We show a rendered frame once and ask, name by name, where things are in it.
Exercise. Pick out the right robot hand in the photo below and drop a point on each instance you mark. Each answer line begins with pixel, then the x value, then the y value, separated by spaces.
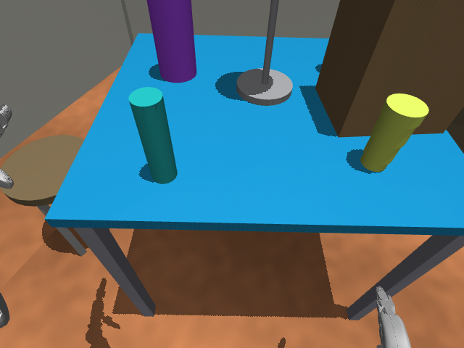
pixel 392 330

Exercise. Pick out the table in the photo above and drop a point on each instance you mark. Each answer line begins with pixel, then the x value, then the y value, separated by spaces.
pixel 248 167

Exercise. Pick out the bookshelf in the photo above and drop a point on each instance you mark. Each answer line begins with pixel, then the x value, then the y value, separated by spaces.
pixel 456 129

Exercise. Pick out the left robot hand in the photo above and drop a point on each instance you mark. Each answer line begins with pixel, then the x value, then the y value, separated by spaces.
pixel 5 115

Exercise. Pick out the desk lamp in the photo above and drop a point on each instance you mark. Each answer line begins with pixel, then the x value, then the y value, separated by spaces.
pixel 263 86

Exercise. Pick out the stool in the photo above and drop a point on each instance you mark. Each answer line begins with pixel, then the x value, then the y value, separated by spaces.
pixel 38 170

